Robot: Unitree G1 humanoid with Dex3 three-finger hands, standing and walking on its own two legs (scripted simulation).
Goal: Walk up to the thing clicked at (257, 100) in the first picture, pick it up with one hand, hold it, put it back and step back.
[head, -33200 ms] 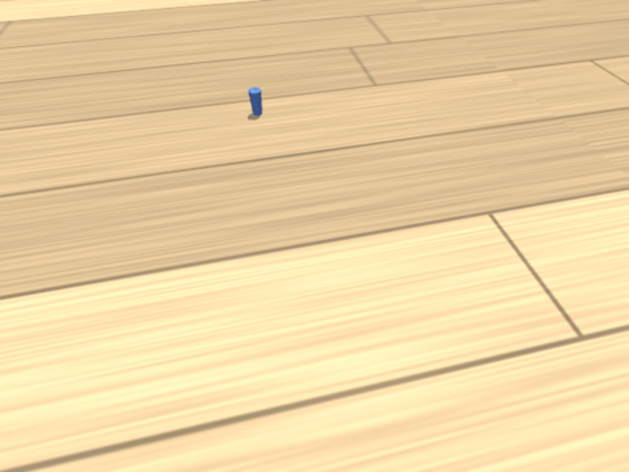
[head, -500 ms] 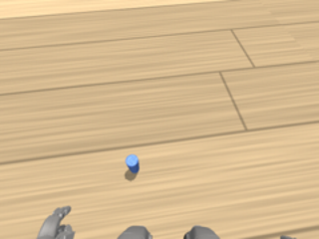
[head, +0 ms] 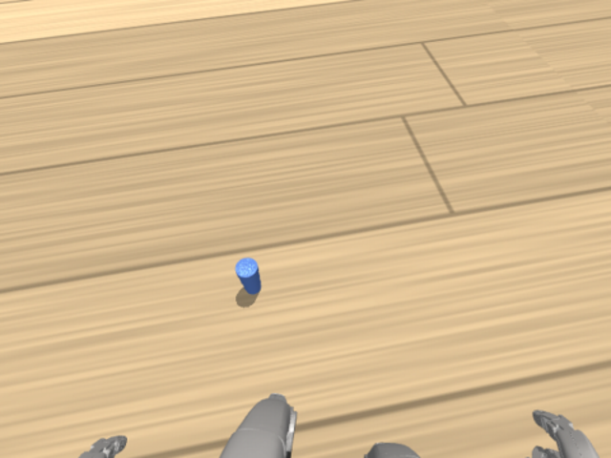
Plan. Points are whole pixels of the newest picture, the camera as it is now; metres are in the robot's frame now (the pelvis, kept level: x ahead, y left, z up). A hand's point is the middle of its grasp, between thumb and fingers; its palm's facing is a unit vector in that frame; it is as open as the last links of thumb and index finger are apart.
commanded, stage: step back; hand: left
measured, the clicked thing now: (250, 277) +0.67 +0.27 -0.68
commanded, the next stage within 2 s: stand in 1.78 s
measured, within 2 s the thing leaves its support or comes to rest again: neither
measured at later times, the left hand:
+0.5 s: hand out of the picture -0.07 +0.26 -0.14, palm faces +0.04 -0.93 -0.38, open 7.4 cm
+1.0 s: hand out of the picture -0.26 +0.24 -0.13, palm faces +0.12 -0.91 -0.40, open 7.4 cm
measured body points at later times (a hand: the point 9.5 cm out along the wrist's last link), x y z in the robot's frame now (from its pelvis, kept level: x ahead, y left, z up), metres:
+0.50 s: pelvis -0.17 -0.02 +0.01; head -0.11 +0.00 +0.45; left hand -0.07 +0.30 -0.12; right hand -0.03 -0.33 -0.09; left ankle -0.09 +0.10 -0.72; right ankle -0.20 -0.17 -0.66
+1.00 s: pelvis -0.30 -0.05 +0.01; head -0.29 -0.04 +0.46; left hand -0.27 +0.29 -0.11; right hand -0.22 -0.35 -0.11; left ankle -0.30 +0.07 -0.72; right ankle -0.24 -0.17 -0.70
